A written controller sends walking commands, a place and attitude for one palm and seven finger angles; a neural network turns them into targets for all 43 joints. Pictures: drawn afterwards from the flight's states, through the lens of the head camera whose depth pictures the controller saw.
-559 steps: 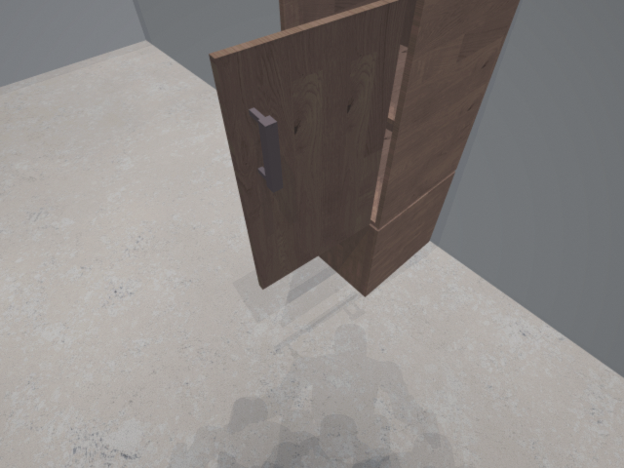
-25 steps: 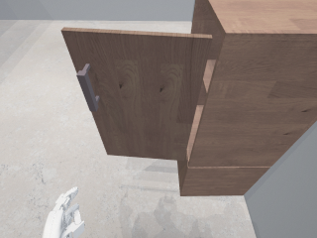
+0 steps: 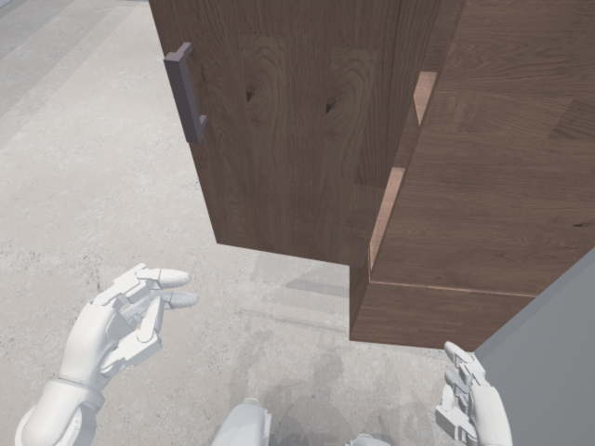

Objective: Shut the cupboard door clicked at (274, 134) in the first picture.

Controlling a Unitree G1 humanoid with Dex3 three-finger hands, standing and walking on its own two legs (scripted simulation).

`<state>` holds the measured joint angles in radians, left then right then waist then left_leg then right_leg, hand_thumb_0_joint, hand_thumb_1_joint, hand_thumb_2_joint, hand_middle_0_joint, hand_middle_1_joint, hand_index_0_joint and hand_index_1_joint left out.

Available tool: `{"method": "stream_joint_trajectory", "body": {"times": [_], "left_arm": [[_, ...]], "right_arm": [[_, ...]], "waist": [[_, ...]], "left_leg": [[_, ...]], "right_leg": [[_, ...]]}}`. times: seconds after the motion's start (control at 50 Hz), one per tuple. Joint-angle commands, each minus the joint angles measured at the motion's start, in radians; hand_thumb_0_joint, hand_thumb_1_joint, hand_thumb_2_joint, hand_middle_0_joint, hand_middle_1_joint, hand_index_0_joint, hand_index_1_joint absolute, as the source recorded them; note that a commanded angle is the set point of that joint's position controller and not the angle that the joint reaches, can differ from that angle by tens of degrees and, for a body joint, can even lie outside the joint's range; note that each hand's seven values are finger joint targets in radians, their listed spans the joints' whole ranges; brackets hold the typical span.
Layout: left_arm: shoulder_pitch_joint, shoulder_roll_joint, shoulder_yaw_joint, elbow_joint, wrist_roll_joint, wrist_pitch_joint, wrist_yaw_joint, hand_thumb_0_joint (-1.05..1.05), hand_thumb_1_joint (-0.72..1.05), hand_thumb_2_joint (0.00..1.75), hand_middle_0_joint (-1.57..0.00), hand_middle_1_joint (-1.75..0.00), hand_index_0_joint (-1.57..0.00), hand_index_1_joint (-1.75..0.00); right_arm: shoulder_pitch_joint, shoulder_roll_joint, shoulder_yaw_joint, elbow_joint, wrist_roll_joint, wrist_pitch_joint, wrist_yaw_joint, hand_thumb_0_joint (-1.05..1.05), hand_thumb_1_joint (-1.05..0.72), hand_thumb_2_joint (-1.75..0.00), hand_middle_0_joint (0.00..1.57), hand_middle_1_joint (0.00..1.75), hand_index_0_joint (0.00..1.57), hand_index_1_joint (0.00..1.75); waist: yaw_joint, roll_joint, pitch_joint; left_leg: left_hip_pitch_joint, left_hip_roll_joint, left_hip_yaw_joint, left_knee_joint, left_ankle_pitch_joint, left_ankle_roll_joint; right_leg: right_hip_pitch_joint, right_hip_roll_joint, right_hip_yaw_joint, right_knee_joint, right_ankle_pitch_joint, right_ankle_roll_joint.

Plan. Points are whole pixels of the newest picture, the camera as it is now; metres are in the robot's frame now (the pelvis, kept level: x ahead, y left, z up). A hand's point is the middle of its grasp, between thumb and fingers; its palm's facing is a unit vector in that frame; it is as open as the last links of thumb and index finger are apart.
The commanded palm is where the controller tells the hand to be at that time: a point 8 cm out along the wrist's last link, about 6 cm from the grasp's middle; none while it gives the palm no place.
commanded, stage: raise the hand and make a fist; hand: left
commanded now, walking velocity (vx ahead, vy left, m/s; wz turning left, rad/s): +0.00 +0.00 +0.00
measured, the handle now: (190, 94) +0.56 +0.22 +0.17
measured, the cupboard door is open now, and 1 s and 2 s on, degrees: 85 85 85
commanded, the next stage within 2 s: bring the fist close to the handle in 1.28 s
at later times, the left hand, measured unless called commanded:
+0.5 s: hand (119, 302) +0.24 +0.22 +0.13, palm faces -0.07 -1.00 -0.05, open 3.2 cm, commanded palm +0.21 +0.27 +0.13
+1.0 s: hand (110, 271) +0.24 +0.21 +0.17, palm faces -0.07 -1.00 -0.06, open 3.1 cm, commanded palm +0.22 +0.26 +0.17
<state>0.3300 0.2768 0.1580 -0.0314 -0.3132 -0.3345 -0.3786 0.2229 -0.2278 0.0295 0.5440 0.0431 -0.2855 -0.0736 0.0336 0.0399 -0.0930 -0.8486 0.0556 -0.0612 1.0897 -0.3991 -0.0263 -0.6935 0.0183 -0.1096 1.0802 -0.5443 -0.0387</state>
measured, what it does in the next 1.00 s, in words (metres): rises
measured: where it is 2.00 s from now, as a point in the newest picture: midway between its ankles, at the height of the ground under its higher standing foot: outside the picture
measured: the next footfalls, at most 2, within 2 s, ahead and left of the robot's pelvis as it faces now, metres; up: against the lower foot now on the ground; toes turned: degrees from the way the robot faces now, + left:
none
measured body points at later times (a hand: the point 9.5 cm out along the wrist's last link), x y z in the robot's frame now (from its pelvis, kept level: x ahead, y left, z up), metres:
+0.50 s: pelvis +0.02 +0.03 +0.03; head +0.04 +0.04 +0.48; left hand +0.23 +0.27 +0.13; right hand +0.20 -0.20 -0.02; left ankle +0.08 +0.14 -0.66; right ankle +0.00 -0.10 -0.66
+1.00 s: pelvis +0.02 +0.02 +0.06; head +0.01 +0.01 +0.51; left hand +0.24 +0.26 +0.18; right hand +0.19 -0.21 -0.01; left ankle +0.08 +0.14 -0.66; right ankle +0.00 -0.10 -0.66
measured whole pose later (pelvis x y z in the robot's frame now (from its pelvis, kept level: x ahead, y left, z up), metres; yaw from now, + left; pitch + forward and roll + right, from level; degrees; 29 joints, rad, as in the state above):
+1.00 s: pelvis +0.02 +0.02 +0.06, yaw +0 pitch +1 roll -1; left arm 0.28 0.30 0.21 -0.16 -0.34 -0.08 -0.32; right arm 0.27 -0.26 0.07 0.58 0.06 -0.28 -0.07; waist 0.03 0.06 -0.04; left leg -0.46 0.03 0.00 0.72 -0.27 0.00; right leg -0.33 -0.01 -0.06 0.70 -0.39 0.00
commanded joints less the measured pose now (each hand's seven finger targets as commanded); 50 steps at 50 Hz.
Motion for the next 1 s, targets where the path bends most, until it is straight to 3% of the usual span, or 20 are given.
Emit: {"method": "stream_joint_trajectory", "body": {"times": [0.0,0.06,0.14,0.22,0.3,0.36,0.4,0.52,0.64,0.68,0.7,0.72,0.76,0.8,0.82,0.88,0.9,0.92,0.94,0.98], "left_arm": [[0.044,0.17,0.176,-0.18,-0.028,0.044,0.035,0.0,0.9,0.9,-0.79,-0.94,-0.79,-0.94],[0.061,0.129,0.162,-0.241,-0.04,0.024,0.066,0.0,0.9,0.9,-0.84,-1.0,-0.84,-1.0],[0.048,0.111,0.122,-0.245,-0.033,-0.016,0.069,0.0,0.9,0.9,-0.92,-1.08,-0.92,-1.08],[0.034,0.111,0.091,-0.296,-0.03,-0.026,0.055,0.0,0.9,0.9,-0.99,-1.16,-0.99,-1.16],[0.019,0.143,0.116,-0.329,-0.024,-0.005,0.07,0.0,0.9,0.9,-1.06,-1.24,-1.06,-1.24],[0.007,0.126,0.101,-0.368,-0.021,0.013,0.087,0.0,0.9,0.9,-1.12,-1.3,-1.12,-1.3],[-0.002,0.137,0.111,-0.371,-0.014,0.032,0.1,0.0,0.9,0.9,-1.15,-1.34,-1.15,-1.34],[-0.027,0.112,0.079,-0.375,-0.01,0.095,0.093,0.0,0.9,0.9,-1.26,-1.46,-1.26,-1.46],[-0.128,0.145,0.1,-0.379,-0.018,0.141,0.074,0.0,0.9,0.9,-1.3,-1.5,-1.3,-1.5],[-0.144,0.146,0.109,-0.372,-0.025,0.149,0.069,0.0,0.9,0.9,-1.3,-1.5,-1.3,-1.5],[-0.143,0.169,0.126,-0.364,-0.024,0.153,0.07,0.0,0.9,0.9,-1.3,-1.5,-1.3,-1.5],[-0.147,0.143,0.105,-0.367,-0.025,0.159,0.064,0.0,0.9,0.9,-1.3,-1.5,-1.3,-1.5],[-0.174,0.152,0.112,-0.371,-0.03,0.167,0.061,0.0,0.9,0.9,-1.3,-1.5,-1.3,-1.5],[-0.171,0.183,0.14,-0.349,-0.032,0.181,0.06,0.0,0.9,0.9,-1.3,-1.5,-1.3,-1.5],[-0.173,0.157,0.122,-0.357,-0.036,0.186,0.056,0.0,0.9,0.9,-1.3,-1.5,-1.3,-1.5],[-0.18,0.16,0.132,-0.344,-0.04,0.199,0.052,0.0,0.9,0.9,-1.3,-1.5,-1.3,-1.5],[-0.156,0.172,0.146,-0.314,-0.039,0.206,0.056,0.0,0.9,0.9,-1.3,-1.5,-1.3,-1.5],[-0.147,0.143,0.123,-0.308,-0.041,0.209,0.051,0.0,0.9,0.9,-1.3,-1.5,-1.3,-1.5],[-0.15,0.149,0.133,-0.301,-0.044,0.21,0.051,0.0,0.9,0.9,-1.3,-1.5,-1.3,-1.5],[-0.155,0.153,0.139,-0.315,-0.044,0.202,0.053,0.0,0.9,0.9,-1.3,-1.5,-1.3,-1.5]], "right_arm": [[-0.046,-0.111,-0.076,-0.157,0.003,-0.041,-0.013,0.0,-0.9,-0.9,0.2,0.3,0.2,0.3],[-0.039,-0.102,-0.073,-0.162,-0.007,-0.035,-0.002,0.0,-0.9,-0.9,0.2,0.3,0.2,0.3],[-0.023,-0.119,-0.071,-0.154,-0.01,-0.042,0.006,0.0,-0.9,-0.9,0.2,0.3,0.2,0.3],[-0.009,-0.134,-0.071,-0.159,-0.006,-0.06,0.009,0.0,-0.9,-0.9,0.2,0.3,0.2,0.3],[-0.012,-0.14,-0.066,-0.155,-0.003,-0.061,0.007,0.0,-0.9,-0.9,0.2,0.3,0.2,0.3],[-0.014,-0.136,-0.06,-0.162,0.0,-0.054,0.009,0.0,-0.9,-0.9,0.2,0.3,0.2,0.3],[-0.017,-0.135,-0.055,-0.163,-0.001,-0.046,0.009,0.0,-0.9,-0.9,0.2,0.3,0.2,0.3],[-0.027,-0.132,-0.039,-0.177,0.005,-0.027,0.011,0.0,-0.9,-0.9,0.2,0.3,0.2,0.3],[-0.04,-0.137,-0.022,-0.174,0.008,-0.023,0.004,0.0,-0.9,-0.9,0.2,0.3,0.2,0.3],[-0.047,-0.136,-0.019,-0.169,0.009,-0.028,0.0,0.0,-0.9,-0.9,0.2,0.3,0.2,0.3],[-0.051,-0.138,-0.018,-0.162,0.009,-0.029,-0.002,0.0,-0.9,-0.9,0.2,0.3,0.2,0.3],[-0.054,-0.133,-0.016,-0.163,0.011,-0.031,-0.001,0.0,-0.9,-0.9,0.2,0.3,0.2,0.3],[-0.062,-0.133,-0.014,-0.157,0.013,-0.038,-0.003,0.0,-0.9,-0.9,0.2,0.3,0.2,0.3],[-0.065,-0.139,-0.014,-0.148,0.012,-0.043,-0.005,0.0,-0.9,-0.9,0.2,0.3,0.2,0.3],[-0.07,-0.133,-0.014,-0.147,0.015,-0.047,-0.004,0.0,-0.9,-0.9,0.2,0.3,0.2,0.3],[-0.071,-0.136,-0.015,-0.137,0.016,-0.055,-0.005,0.0,-0.9,-0.9,0.2,0.3,0.2,0.3],[-0.07,-0.14,-0.016,-0.134,0.016,-0.057,-0.004,0.0,-0.9,-0.9,0.2,0.3,0.2,0.3],[-0.075,-0.135,-0.017,-0.135,0.017,-0.06,-0.004,0.0,-0.9,-0.9,0.2,0.3,0.2,0.3],[-0.074,-0.139,-0.019,-0.133,0.018,-0.06,-0.003,0.0,-0.9,-0.9,0.2,0.3,0.2,0.3],[-0.074,-0.14,-0.022,-0.133,0.016,-0.063,-0.002,0.0,-0.9,-0.9,0.2,0.3,0.2,0.3]], "waist": [[0.012,-0.02,-0.178],[0.006,-0.041,-0.178],[-0.018,-0.041,-0.135],[-0.022,0.0,-0.177],[-0.016,0.011,-0.167],[-0.016,0.049,-0.156],[-0.013,0.034,-0.148],[-0.018,0.042,-0.095],[-0.016,0.055,-0.078],[-0.015,0.025,-0.074],[-0.01,0.027,-0.071],[-0.011,0.039,-0.079],[-0.011,0.033,-0.069],[-0.004,0.015,-0.065],[-0.003,0.023,-0.071],[0.0,0.018,-0.065],[0.001,-0.018,-0.043],[-0.001,-0.019,-0.04],[0.0,-0.027,-0.031],[0.003,-0.024,-0.048]], "left_leg": [[0.227,-0.045,0.029,-0.193,0.104,0.058],[0.265,-0.045,0.028,-0.229,0.154,0.052],[0.281,-0.044,0.024,-0.248,0.148,0.052],[0.338,-0.045,0.018,-0.272,0.148,0.056],[0.37,-0.041,0.007,-0.307,0.131,0.055],[0.405,-0.037,-0.002,-0.341,0.127,0.048],[0.414,-0.036,-0.005,-0.357,0.123,0.049],[0.446,-0.034,-0.007,-0.409,0.101,0.045],[0.483,-0.038,-0.004,-0.447,0.075,0.046],[0.493,-0.039,-0.003,-0.457,0.08,0.048],[0.494,-0.041,0.002,-0.457,0.089,0.05],[0.505,-0.041,0.005,-0.464,0.092,0.051],[0.517,-0.042,0.002,-0.481,0.077,0.05],[0.515,-0.044,0.008,-0.483,0.093,0.053],[0.527,-0.046,0.016,-0.484,0.111,0.055],[0.542,-0.048,0.02,-0.5,0.121,0.052],[0.525,-0.048,0.02,-0.498,0.118,0.053],[0.527,-0.05,0.027,-0.496,0.124,0.055],[0.523,-0.05,0.029,-0.498,0.116,0.053],[0.529,-0.053,0.033,-0.496,0.127,0.054]], "right_leg": [[0.09,-0.015,0.159,-0.329,0.102,0.04],[0.103,-0.008,0.111,-0.302,0.226,0.043],[0.07,0.002,0.087,-0.297,0.224,0.039],[0.082,0.008,0.069,-0.295,0.224,0.03],[0.093,0.016,0.051,-0.306,0.218,0.026],[0.107,0.017,0.035,-0.311,0.23,0.022],[0.13,0.02,0.031,-0.322,0.234,0.021],[0.161,0.02,0.025,-0.37,0.238,0.022],[0.196,0.019,0.033,-0.426,0.219,0.023],[0.212,0.019,0.035,-0.442,0.217,0.023],[0.225,0.018,0.041,-0.455,0.222,0.023],[0.233,0.015,0.04,-0.46,0.223,0.024],[0.237,0.014,0.038,-0.475,0.211,0.026],[0.261,0.012,0.051,-0.494,0.217,0.027],[0.27,0.007,0.053,-0.501,0.232,0.027],[0.281,0.007,0.049,-0.514,0.241,0.03],[0.283,0.006,0.056,-0.525,0.23,0.032],[0.279,0.001,0.062,-0.53,0.235,0.035],[0.275,0.0,0.065,-0.535,0.22,0.037],[0.285,-0.003,0.068,-0.535,0.228,0.037]]}}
